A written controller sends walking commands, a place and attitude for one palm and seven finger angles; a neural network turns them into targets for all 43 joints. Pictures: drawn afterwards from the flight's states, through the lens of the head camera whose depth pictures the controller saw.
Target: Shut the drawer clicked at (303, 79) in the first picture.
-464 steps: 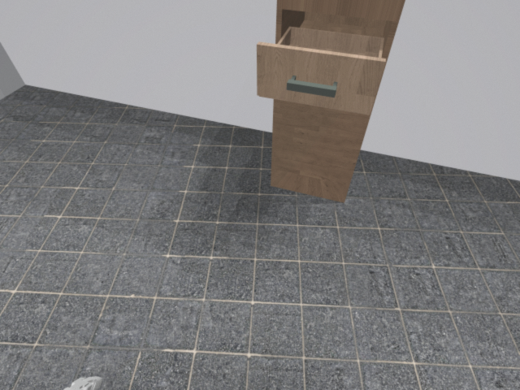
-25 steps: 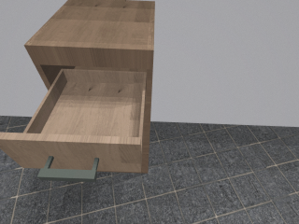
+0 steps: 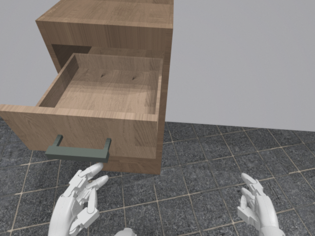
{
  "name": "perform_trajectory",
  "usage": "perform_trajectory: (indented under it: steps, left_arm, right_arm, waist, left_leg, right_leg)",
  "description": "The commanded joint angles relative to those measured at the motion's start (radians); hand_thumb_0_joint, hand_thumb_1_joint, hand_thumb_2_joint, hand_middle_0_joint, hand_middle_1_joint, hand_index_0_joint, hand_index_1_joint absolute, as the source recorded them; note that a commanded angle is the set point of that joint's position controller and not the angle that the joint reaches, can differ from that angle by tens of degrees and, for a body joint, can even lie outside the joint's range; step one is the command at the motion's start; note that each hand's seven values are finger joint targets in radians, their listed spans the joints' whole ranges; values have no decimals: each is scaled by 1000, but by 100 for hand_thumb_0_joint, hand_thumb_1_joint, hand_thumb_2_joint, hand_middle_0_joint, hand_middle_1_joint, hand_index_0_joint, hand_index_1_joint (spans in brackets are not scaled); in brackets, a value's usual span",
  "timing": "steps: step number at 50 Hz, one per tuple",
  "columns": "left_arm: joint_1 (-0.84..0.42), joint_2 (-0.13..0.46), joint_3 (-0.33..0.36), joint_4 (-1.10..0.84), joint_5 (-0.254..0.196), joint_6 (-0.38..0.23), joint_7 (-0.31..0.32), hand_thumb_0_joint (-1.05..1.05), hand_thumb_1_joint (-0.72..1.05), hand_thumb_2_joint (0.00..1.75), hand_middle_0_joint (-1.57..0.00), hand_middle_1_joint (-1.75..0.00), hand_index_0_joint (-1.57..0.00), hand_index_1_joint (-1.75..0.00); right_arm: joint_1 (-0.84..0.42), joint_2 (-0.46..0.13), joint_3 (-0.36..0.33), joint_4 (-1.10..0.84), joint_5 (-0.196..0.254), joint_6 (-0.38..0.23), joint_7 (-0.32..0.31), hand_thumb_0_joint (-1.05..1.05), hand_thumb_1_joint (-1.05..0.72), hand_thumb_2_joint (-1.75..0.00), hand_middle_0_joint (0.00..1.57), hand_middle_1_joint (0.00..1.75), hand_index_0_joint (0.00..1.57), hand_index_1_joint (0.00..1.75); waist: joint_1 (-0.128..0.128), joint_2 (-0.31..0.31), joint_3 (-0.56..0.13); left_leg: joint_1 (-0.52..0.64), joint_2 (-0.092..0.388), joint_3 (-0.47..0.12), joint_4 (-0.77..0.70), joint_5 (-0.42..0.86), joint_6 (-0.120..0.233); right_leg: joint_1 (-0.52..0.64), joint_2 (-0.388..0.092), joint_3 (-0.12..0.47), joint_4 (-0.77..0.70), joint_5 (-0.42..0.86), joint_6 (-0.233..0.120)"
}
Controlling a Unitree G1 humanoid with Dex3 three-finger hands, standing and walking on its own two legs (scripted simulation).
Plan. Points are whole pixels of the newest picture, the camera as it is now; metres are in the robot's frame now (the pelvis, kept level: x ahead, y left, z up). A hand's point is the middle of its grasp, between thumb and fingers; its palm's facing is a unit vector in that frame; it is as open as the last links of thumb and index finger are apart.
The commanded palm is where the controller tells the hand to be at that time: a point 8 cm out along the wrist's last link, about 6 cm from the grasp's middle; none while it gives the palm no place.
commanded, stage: raise the hand and make a fist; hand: left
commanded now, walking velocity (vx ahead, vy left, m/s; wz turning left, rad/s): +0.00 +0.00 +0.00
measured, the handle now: (81, 147) +0.30 +0.21 +0.09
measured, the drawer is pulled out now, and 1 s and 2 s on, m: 0.29 0.29 0.29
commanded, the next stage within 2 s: bring the fist close to the handle in 1.56 s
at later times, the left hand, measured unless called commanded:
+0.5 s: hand (75, 207) +0.17 +0.17 +0.09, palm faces +0.00 -1.00 -0.06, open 3.8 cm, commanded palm +0.12 +0.22 +0.10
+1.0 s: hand (64, 205) +0.15 +0.17 +0.15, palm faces +0.02 -0.99 -0.10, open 3.2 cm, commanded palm +0.09 +0.22 +0.17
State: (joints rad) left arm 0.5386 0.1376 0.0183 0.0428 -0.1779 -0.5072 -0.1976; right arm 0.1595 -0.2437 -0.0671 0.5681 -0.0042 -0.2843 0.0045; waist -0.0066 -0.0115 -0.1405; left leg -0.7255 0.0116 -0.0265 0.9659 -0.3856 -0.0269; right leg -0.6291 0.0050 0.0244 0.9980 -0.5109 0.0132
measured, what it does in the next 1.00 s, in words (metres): stands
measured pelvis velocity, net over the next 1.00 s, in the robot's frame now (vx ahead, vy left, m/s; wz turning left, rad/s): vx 0.02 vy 0.01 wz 0.03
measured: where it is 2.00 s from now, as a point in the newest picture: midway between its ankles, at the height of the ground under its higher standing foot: outside the picture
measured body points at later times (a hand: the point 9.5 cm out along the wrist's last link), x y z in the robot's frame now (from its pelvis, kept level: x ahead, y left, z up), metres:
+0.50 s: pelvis +0.00 +0.00 +0.00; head +0.01 +0.00 +0.45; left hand +0.16 +0.23 +0.09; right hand +0.16 -0.23 -0.07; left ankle +0.06 +0.13 -0.68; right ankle -0.01 -0.12 -0.68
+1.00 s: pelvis +0.02 +0.01 +0.02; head -0.01 -0.01 +0.47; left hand +0.14 +0.22 +0.16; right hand +0.25 -0.18 -0.01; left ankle +0.06 +0.13 -0.68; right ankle -0.01 -0.12 -0.68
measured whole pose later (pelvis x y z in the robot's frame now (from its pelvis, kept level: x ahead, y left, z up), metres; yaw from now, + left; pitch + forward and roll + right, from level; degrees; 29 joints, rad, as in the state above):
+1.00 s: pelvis +0.02 +0.01 +0.02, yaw +2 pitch +2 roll -2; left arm 0.77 0.24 0.09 -0.58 -0.24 -0.12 -0.21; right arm 0.21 -0.18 0.06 0.49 0.07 -0.26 -0.05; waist 0.05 0.06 -0.13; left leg -0.53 0.01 -0.07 0.88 -0.39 -0.01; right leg -0.38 0.01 -0.02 0.83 -0.49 0.01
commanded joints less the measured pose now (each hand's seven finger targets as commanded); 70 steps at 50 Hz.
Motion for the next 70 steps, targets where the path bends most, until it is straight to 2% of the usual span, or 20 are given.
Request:
perform_trajectory:
  steps: [1, 3, 6, 8, 12, 16, 17, 21, 29, 36, 38, 41, 43, 47, 52, 56, 61, 63, 66, 70]
  left_arm:
    - [41, 138, 131, -392, -48, -112, -4, 0, 90, 90, -56, -69, -56, -69]
    - [-3, 97, 75, -418, -56, -44, 8, 0, 90, 90, -60, -73, -60, -73]
    - [-88, 141, 51, -504, -43, 30, 0, 0, 90, 90, -66, -80, -66, -80]
    - [-116, 147, 26, -546, -45, 69, -21, 0, 90, 90, -70, -84, -70, -84]
    - [-83, 180, 92, -495, -71, 159, -47, 0, 90, 90, -78, -93, -78, -93]
    - [42, 212, 196, -431, -99, 224, -31, 0, 90, 90, -86, -101, -86, -101]
    - [63, 175, 167, -484, -106, 224, -30, 0, 90, 90, -88, -104, -88, -104]
    - [139, 183, 171, -536, -97, 207, -4, 0, 90, 90, -96, -112, -96, -112]
    - [196, 143, 87, -706, -84, 157, 7, 0, 90, 90, -112, -130, -112, -130]
    - [251, 167, 106, -756, -58, 210, 33, 0, 90, 90, -126, -145, -126, -145]
    - [250, 140, 71, -796, -62, 231, 26, 0, 90, 90, -130, -149, -130, -149]
    - [236, 180, 117, -797, -64, 268, 24, 0, 90, 90, -136, -156, -136, -156]
    - [224, 158, 88, -838, -69, 286, 14, 0, 90, 90, -140, -160, -140, -160]
    - [248, 189, 145, -832, -82, 327, -4, 0, 90, 90, -140, -160, -140, -160]
    - [215, 205, 176, -857, -113, 363, -32, 0, 90, 90, -140, -160, -140, -160]
    - [202, 242, 228, -885, -135, 374, -48, 0, 90, 90, -140, -160, -140, -160]
    - [206, 219, 234, -804, -153, 409, -68, 0, 90, 90, -140, -160, -140, -160]
    - [193, 230, 242, -799, -154, 413, -73, 0, 90, 90, -140, -160, -140, -160]
    - [192, 253, 260, -843, -146, 405, -71, 0, 90, 90, -140, -160, -140, -160]
    - [181, 237, 243, -858, -148, 380, -67, 0, 90, 90, -140, -160, -140, -160]
  right_arm:
    - [-66, -84, -20, -211, 13, 8, -9, 0, -90, -90, 20, 30, 20, 30]
    - [-67, -88, -4, -240, 25, 31, -27, 0, -90, -90, 20, 30, 20, 30]
    - [-30, -95, 12, -257, 32, 43, -57, 0, -90, -90, 20, 30, 20, 30]
    - [-12, -94, 24, -264, 34, 41, -71, 0, -90, -90, 20, 30, 20, 30]
    - [-18, -83, 37, -245, 41, 36, -87, 0, -90, -90, 20, 30, 20, 30]
    - [-58, -68, 34, -227, 48, 34, -90, 0, -90, -90, 20, 30, 20, 30]
    - [-51, -62, 38, -236, 48, 29, -86, 0, -90, -90, 20, 30, 20, 30]
    - [-64, -61, 29, -222, 49, 3, -76, 0, -90, -90, 20, 30, 20, 30]
    - [-28, -71, 19, -232, 56, -46, -61, 0, -90, -90, 20, 30, 20, 30]
    - [-42, -67, 23, -245, 60, -28, -61, 0, -90, -90, 20, 30, 20, 30]
    - [-37, -64, 32, -261, 62, -25, -59, 0, -90, -90, 20, 30, 20, 30]
    - [-51, -62, 43, -254, 66, -20, -65, 0, -90, -90, 20, 30, 20, 30]
    - [-52, -58, 53, -267, 68, -27, -63, 0, -90, -90, 20, 30, 20, 30]
    - [-60, -51, 60, -251, 76, -37, -67, 0, -90, -90, 20, 30, 20, 30]
    - [-84, -50, 79, -243, 87, -73, -77, 0, -90, -90, 20, 30, 20, 30]
    - [-99, -54, 81, -234, 93, -118, -84, 0, -90, -90, 20, 30, 20, 30]
    - [-105, -57, 82, -208, 98, -157, -89, 0, -90, -90, 20, 30, 20, 30]
    - [-97, -60, 81, -205, 99, -161, -91, 0, -90, -90, 20, 30, 20, 30]
    - [-107, -59, 79, -208, 97, -176, -88, 0, -90, -90, 20, 30, 20, 30]
    - [-94, -60, 79, -203, 92, -191, -86, 0, -90, -90, 20, 30, 20, 30]
  waist:
    - [30, 64, -71]
    - [-7, 59, -13]
    - [-38, 63, -35]
    - [-39, 83, -76]
    - [-20, 38, -75]
    - [28, 2, -58]
    - [32, 32, -75]
    - [38, 11, -45]
    - [18, 55, -49]
    - [31, 42, -17]
    - [29, 58, -26]
    - [38, 65, 12]
    - [36, 74, 1]
    - [48, 52, 9]
    - [55, 69, 45]
    - [68, 62, 29]
    - [72, 22, 77]
    - [72, 0, 79]
    - [83, 59, 51]
    - [76, 45, 56]
  left_leg:
    - [66, -9, 10, -46, 14, 47]
    - [35, -10, 1, -43, -88, 53]
    - [44, -9, -12, -36, -139, 63]
    - [75, -9, -17, -43, -120, 67]
    - [89, -8, -17, -57, -56, 66]
    - [101, -8, -14, -96, -11, 59]
    - [120, -11, -8, -107, 10, 60]
    - [150, -6, -9, -132, 51, 61]
    - [225, -6, -8, -164, 76, 62]
    - [248, -1, -13, -195, 73, 63]
    - [271, -2, -11, -206, 85, 63]
    - [281, 1, -13, -220, 82, 62]
    - [302, 0, -12, -233, 85, 61]
    - [330, -1, -4, -246, 127, 60]
    - [354, -4, -7, -274, 114, 57]
    - [385, -10, -5, -278, 124, 59]
    - [385, -13, -4, -289, 126, 58]
    - [383, -13, -1, -298, 124, 57]
    - [403, -20, 5, -292, 149, 59]
    - [407, -20, 7, -285, 154, 59]
  right_leg:
    - [-115, 19, -61, -97, 76, -46]
    - [-162, 16, -47, -137, -24, -38]
    - [-159, 16, -23, -177, -96, -31]
    - [-131, 16, -22, -191, -88, -32]
    - [-61, 16, -20, -235, -64, -25]
    - [5, 11, -27, -262, -43, -22]
    - [18, 6, -36, -258, -16, -21]
    - [34, 9, -60, -254, 56, -20]
    - [29, 15, -102, -233, 121, -21]
    - [59, 22, -111, -254, 143, -23]
    - [75, 21, -113, -259, 164, -22]
    - [91, 25, -111, -286, 168, -25]
    - [106, 24, -113, -294, 175, -23]
    - [144, 26, -109, -324, 237, -22]
    - [164, 28, -109, -364, 228, -23]
    - [191, 27, -93, -399, 236, -21]
    - [196, 27, -80, -433, 247, -16]
    - [199, 25, -77, -437, 235, -14]
    - [220, 21, -68, -439, 262, -17]
    - [211, 21, -71, -433, 269, -15]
